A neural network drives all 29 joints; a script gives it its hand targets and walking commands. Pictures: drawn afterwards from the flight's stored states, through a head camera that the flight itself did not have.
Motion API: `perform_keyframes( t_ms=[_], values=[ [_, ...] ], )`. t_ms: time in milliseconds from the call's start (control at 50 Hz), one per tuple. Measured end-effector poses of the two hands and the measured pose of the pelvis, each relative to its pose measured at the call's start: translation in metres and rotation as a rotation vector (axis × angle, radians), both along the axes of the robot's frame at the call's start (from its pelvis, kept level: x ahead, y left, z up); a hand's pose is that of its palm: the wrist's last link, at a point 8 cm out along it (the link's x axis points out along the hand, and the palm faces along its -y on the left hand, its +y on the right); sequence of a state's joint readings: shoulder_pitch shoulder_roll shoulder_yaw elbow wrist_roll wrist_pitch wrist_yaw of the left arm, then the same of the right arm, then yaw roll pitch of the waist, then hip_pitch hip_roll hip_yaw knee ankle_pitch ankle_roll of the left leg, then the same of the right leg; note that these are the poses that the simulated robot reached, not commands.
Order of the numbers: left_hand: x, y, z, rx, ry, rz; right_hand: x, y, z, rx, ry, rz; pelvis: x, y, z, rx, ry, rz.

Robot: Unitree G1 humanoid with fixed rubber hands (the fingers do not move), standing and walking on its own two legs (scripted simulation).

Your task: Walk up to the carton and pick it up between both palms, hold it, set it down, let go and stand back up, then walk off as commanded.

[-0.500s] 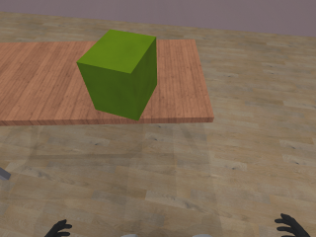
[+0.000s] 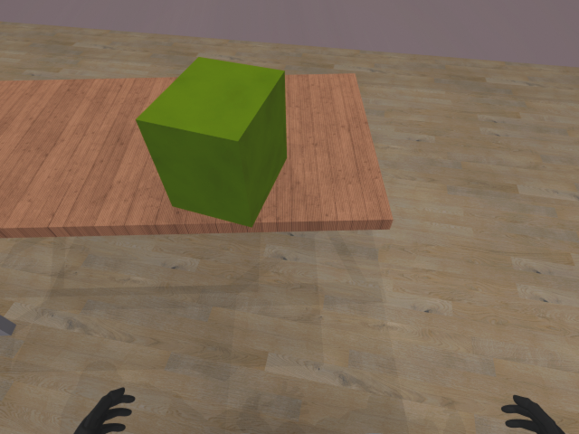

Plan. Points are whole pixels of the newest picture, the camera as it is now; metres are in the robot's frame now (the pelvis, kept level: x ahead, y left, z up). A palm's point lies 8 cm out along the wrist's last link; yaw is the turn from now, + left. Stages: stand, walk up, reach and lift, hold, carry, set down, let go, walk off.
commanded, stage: walk up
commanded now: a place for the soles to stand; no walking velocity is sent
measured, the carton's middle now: (225, 142) +0.62 +0.16 +0.02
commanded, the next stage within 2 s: none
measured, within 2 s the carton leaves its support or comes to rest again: neither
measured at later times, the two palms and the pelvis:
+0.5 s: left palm out of the picture +0.11 +0.46 -0.10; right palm (445, 418) +0.14 -0.17 -0.03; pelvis +0.06 +0.15 +0.02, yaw +2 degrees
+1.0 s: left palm out of the picture +0.11 +0.62 -0.13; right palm (327, 357) +0.23 -0.03 -0.08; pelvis +0.12 +0.29 -0.02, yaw +6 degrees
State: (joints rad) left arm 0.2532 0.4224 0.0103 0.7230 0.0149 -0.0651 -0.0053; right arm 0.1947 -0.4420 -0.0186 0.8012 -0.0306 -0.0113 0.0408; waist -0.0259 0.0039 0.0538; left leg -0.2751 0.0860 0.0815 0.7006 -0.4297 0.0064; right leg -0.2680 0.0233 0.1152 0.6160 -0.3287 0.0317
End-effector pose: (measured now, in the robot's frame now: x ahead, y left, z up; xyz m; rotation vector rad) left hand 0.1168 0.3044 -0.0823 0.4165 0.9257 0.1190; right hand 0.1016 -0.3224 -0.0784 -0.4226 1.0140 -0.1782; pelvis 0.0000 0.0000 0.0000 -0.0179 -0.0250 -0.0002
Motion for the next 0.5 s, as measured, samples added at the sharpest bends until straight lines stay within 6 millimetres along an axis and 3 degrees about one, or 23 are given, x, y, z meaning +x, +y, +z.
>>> perform_keyframes(
  t_ms=[120,220,300,420,500],
  values=[
    [-0.041,0.032,-0.004,0.035,0.111,0.035,0.020,0.012,0.004,-0.010,0.025,0.026,0.015,0.023,0.001,0.005,0.024,0.005],
    [-0.068,0.074,-0.016,0.036,0.200,0.075,0.043,0.050,0.006,-0.018,0.012,0.060,0.029,0.060,-0.006,-0.017,0.020,0.018],
    [-0.053,0.110,-0.034,0.015,0.193,0.081,0.050,0.089,0.006,-0.039,-0.006,0.068,0.038,0.096,-0.014,-0.046,-0.009,0.026],
    [-0.006,0.139,-0.016,-0.038,0.108,0.063,0.036,0.136,0.035,-0.037,0.021,0.025,0.050,0.131,0.014,-0.088,-0.029,0.024],
    [-0.007,0.158,-0.015,-0.062,0.134,0.069,0.039,0.155,0.048,-0.062,0.042,0.024,0.060,0.151,0.022,-0.109,-0.026,0.031]
  ],
)
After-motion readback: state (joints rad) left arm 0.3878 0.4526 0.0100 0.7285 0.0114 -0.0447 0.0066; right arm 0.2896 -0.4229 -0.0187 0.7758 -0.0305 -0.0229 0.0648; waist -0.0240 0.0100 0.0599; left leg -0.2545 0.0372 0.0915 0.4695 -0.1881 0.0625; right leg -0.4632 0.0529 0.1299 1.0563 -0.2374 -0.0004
